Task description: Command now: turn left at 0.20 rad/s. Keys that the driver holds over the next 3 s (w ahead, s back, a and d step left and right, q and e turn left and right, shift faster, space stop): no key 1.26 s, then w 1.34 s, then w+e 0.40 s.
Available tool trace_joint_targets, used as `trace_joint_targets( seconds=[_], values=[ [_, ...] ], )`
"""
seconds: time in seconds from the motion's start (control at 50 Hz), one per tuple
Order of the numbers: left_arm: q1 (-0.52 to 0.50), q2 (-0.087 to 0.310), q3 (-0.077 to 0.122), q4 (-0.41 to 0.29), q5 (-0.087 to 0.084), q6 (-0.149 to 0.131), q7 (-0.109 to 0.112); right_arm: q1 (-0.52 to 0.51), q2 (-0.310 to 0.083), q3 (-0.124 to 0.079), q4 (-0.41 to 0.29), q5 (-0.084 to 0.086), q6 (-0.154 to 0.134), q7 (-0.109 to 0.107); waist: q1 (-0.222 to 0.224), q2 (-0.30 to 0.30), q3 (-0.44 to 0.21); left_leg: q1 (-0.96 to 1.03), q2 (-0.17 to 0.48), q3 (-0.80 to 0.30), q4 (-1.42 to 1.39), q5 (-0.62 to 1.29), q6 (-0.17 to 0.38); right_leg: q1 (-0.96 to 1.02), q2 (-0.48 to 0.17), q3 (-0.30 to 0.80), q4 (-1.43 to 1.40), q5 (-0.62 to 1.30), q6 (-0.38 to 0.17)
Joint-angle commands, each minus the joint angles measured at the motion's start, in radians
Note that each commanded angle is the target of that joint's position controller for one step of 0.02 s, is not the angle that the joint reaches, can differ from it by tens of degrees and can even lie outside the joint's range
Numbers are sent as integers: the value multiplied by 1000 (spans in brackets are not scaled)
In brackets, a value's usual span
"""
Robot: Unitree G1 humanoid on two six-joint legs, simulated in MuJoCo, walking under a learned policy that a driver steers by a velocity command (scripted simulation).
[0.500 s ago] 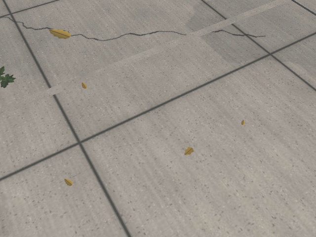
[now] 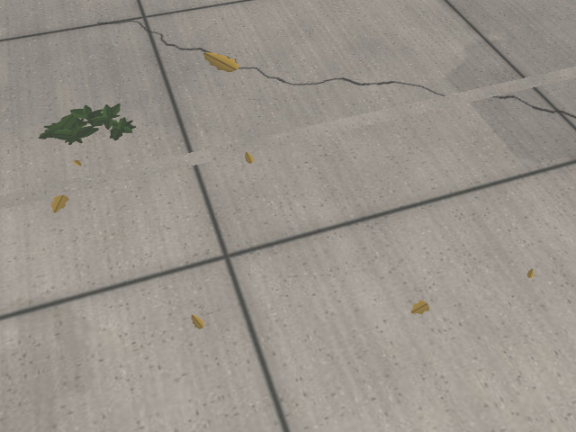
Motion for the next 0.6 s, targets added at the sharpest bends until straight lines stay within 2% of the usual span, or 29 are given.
trace_joint_targets(
  seconds=[0.02, 0.04, 0.06, 0.08, 0.1, 0.12, 0.14, 0.18, 0.34, 0.6],
  values=[
    [6, 65, 14, -60, 2, -31, -13, -28, -119, -25, -51, 9, -9, 1, 29, 137, -89, 70, 233, -256, -105, 211, 137, 132, 3, -22, -262, 144, -30],
    [16, 78, 12, -60, 17, -37, -16, 3, -98, -18, -40, 5, -14, 1, 27, 105, -100, 36, 204, -241, -94, 171, 91, 224, -32, 13, -328, 270, -50],
    [35, 135, 20, -69, 33, -39, -12, 33, -75, -10, -38, -14, -23, 2, 4, 2, -125, -15, 145, -176, -10, 66, 33, 305, -154, 118, -326, 462, -93],
    [-19, 159, 22, -51, 34, -37, -12, 90, -58, -10, -37, -14, -31, 7, -80, -173, -119, -5, 57, -51, -5, -84, -16, 237, -209, 178, -303, 471, -183],
    [-60, 84, 4, -68, 28, -39, -15, 63, -86, -12, -26, -28, -32, 6, -52, -166, -114, 64, 75, -35, -20, -71, -50, 169, -201, 184, -333, 339, -210],
    [-63, 68, -1, -68, 27, -41, -17, 23, -104, -20, -27, -24, -30, 5, -30, -148, -91, 71, 71, -32, -25, -28, -53, 161, -154, 148, -331, 236, -174],
    [-58, 85, 2, -66, 26, -44, -17, 5, -99, -21, -24, -20, -24, 2, -17, -124, -78, 68, 70, -35, -24, 10, -46, 160, -121, 117, -321, 191, -141],
    [-31, 95, 1, -57, 21, -54, -13, 1, -90, -20, -30, -15, -15, 3, -4, -97, -53, 63, 80, -56, -38, 69, -31, 152, -100, 91, -306, 173, -117],
    [0, 69, -12, -48, 16, -43, -4, 33, -58, -20, -6, -9, -28, 1, 18, 10, -49, 55, 90, -76, -54, 128, -31, 186, -57, 49, -252, 197, -108],
    [7, 53, -22, 11, 12, -48, -13, 69, -52, -24, 11, -8, -28, -19, 13, 9, -39, 106, 97, -76, -51, 177, -40, 172, -37, 36, -260, 208, -102]
  ],
)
